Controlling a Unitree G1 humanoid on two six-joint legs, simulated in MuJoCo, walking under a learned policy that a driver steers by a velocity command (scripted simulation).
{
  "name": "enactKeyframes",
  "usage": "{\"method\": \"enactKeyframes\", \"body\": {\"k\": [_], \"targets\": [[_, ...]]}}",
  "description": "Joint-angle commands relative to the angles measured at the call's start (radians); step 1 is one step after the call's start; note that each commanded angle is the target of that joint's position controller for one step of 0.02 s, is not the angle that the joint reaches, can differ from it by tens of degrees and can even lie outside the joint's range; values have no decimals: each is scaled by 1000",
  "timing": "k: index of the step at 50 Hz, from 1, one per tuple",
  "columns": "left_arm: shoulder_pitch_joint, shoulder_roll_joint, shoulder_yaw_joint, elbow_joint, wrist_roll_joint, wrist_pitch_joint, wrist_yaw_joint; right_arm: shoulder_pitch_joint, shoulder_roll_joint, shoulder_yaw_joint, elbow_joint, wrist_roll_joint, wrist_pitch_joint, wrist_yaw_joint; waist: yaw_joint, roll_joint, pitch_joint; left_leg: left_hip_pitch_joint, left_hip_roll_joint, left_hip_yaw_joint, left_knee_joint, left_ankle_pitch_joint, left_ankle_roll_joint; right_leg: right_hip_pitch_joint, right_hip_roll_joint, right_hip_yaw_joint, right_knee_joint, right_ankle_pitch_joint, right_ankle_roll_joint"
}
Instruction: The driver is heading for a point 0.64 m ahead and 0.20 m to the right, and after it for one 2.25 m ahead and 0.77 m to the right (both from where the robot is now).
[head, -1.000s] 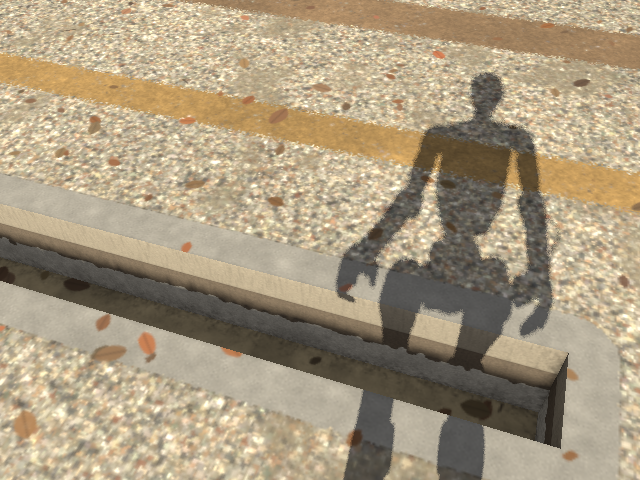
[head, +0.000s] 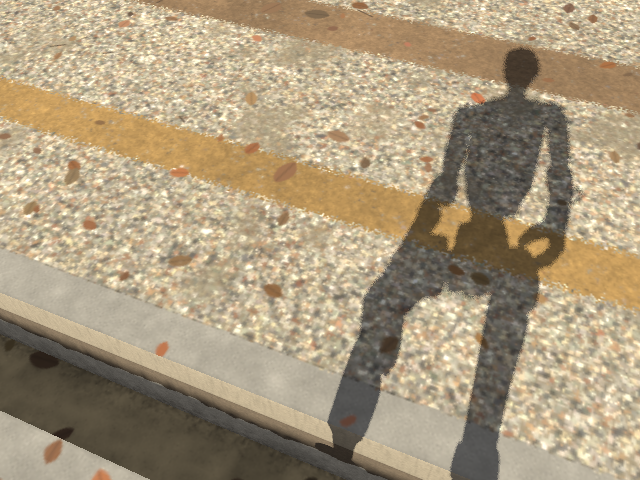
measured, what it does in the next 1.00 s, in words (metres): walks ahead, turning right: left foot, then right foot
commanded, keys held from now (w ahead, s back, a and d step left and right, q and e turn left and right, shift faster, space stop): w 0.12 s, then w+e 0.66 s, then e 0.22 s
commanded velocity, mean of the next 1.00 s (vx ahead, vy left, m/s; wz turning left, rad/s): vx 0.46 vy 0.00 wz -0.39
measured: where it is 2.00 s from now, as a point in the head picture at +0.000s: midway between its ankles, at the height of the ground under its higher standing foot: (406, 340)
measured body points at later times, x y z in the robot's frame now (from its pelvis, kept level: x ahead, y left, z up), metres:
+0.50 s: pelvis +0.27 +0.04 +0.00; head +0.28 +0.05 +0.45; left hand +0.38 +0.31 -0.14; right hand +0.21 -0.23 -0.13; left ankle +0.18 +0.10 -0.74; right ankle +0.38 -0.14 -0.66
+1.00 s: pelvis +0.59 -0.07 -0.01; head +0.67 -0.09 +0.43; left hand +0.72 +0.18 -0.15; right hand +0.66 -0.36 -0.12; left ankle +0.68 +0.07 -0.65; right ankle +0.64 -0.11 -0.74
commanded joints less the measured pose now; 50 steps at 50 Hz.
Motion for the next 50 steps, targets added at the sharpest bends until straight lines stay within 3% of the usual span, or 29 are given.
{"method": "enactKeyframes", "body": {"k": [1,4,6,7,8,9,11,12,16,20,21,26,27,29,30,31,32,36,37,39,40,41,42,43,44,45,47,48,50], "targets": [[39,125,19,-8,13,4,9,-108,-55,-4,-91,5,-24,4,-20,-97,61,36,-29,26,-3,-17,21,-34,-276,87,-6,612,-80],[-15,163,26,-17,30,13,13,14,-82,-11,-67,-4,-18,-10,-84,-110,9,218,-94,45,15,-264,53,-1,-284,56,141,925,-75],[-29,166,25,-2,22,30,24,273,-120,-34,7,-3,-27,-27,-190,-91,-93,493,-116,29,-116,-245,112,-35,-266,49,468,952,-55],[-6,139,15,-27,18,31,26,430,-215,-60,31,-21,-38,-35,-221,47,-203,734,95,-205,-158,-163,159,-223,-198,11,773,556,-29],[154,24,3,-3,-7,38,12,405,-246,-73,29,-4,-31,-29,-122,266,-288,915,310,-598,-240,-156,321,-547,-8,15,1123,-291,12],[69,153,41,16,15,38,18,344,-165,-58,15,22,-34,-12,-124,56,-181,798,257,-534,-264,-88,303,-626,-54,158,1160,-228,-9],[-32,145,51,1,1,35,15,198,-97,-40,-20,6,-50,0,-72,1,-42,581,226,-310,-345,31,265,-583,-125,162,1100,-91,-2],[-64,144,58,-4,13,52,14,187,-83,-36,-20,7,-58,-6,-57,1,-6,533,202,-242,-380,34,235,-576,-148,161,1058,-72,9],[-45,110,65,1,36,109,-13,242,-126,-40,0,3,-75,-32,-18,-28,-13,550,182,-136,-437,148,199,-596,-165,158,978,-23,37],[-167,124,83,-53,52,136,-36,361,-140,-48,42,-24,-93,-44,-75,6,3,652,163,-45,-420,-27,178,-818,-168,117,1031,110,36],[-251,139,93,-92,26,128,-38,331,-129,-39,37,-33,-107,-34,-75,60,74,642,121,-19,-462,-128,160,-898,-173,114,930,136,50],[-440,146,103,-139,37,89,-9,414,-167,-54,105,-26,-156,-39,-92,18,157,781,170,-11,-489,-290,132,-1108,-147,131,752,219,42],[-468,139,93,-143,36,85,-14,430,-155,-53,114,-15,-149,-42,-87,18,158,838,187,-21,-514,-215,111,-1151,-163,183,739,220,39],[-492,123,83,-170,36,88,-17,425,-149,-54,101,-30,-143,-32,-81,-13,183,850,149,60,-532,-124,85,-1149,-132,104,708,170,43],[-470,111,70,-169,39,91,-48,391,-132,-45,63,-8,-120,-41,-66,-80,170,717,140,137,-539,32,91,-984,-121,20,610,328,50],[-527,94,60,-195,42,88,-63,408,-129,-39,73,-12,-105,-50,-79,-58,181,676,115,191,-545,42,79,-911,-116,-38,545,416,27],[-510,69,56,-178,30,89,-81,411,-98,-22,83,20,-87,-68,-73,-69,147,649,126,216,-547,161,84,-815,-126,-29,541,476,-8],[-465,118,40,-165,68,73,-49,353,-167,-17,45,27,-62,-71,-11,60,95,693,117,278,-331,919,-6,-541,14,-191,487,319,-96],[-363,146,53,-144,57,60,-45,347,-205,-28,28,1,-40,-76,21,107,54,750,140,269,-182,984,6,-478,26,-167,417,207,-115],[-61,222,84,-65,62,61,-11,326,-229,-26,9,1,-4,-55,127,133,-131,569,112,248,319,806,1,-28,-11,-50,358,203,-220],[-8,343,113,-87,67,99,-15,418,-94,13,-43,25,-4,-26,95,-81,-267,-123,-96,175,871,-409,-102,533,-369,537,399,259,-494],[-29,343,124,-108,14,113,-4,269,-165,-4,-98,11,-10,-36,87,115,-430,-83,-152,-25,935,-510,-77,446,-408,759,236,375,-426],[-107,361,123,-125,9,107,10,191,-144,2,-151,26,-21,-33,52,83,-317,-92,-110,-80,895,-433,-57,301,-379,681,170,458,-386],[-146,295,102,-131,20,96,9,236,-139,11,-138,11,-30,-30,7,126,-203,-54,-37,-89,776,-379,-28,153,-382,582,131,517,-333],[-174,241,86,-138,26,80,14,231,-143,9,-130,9,-29,-37,-6,75,-127,5,-17,-64,744,-377,-31,20,-340,504,109,650,-307],[-178,126,46,-105,28,53,18,244,-155,-1,-124,-13,-8,-50,-56,108,-89,81,2,-109,657,-263,-33,-126,-273,412,124,673,-225],[-108,157,49,-78,22,40,24,190,-110,0,-182,-25,45,-86,-49,-57,-92,-5,-46,-51,879,-455,-37,-157,-233,405,111,519,-237],[-188,227,65,-94,3,39,25,191,-85,11,-202,-24,53,-93,-110,-52,-98,32,-16,-111,835,-373,-42,-241,-194,320,115,568,-225],[-258,220,57,-175,18,51,23,120,-93,20,-277,-34,32,-75,-117,-27,-24,47,1,-52,507,-411,-64,-395,-128,267,105,578,-233]]}}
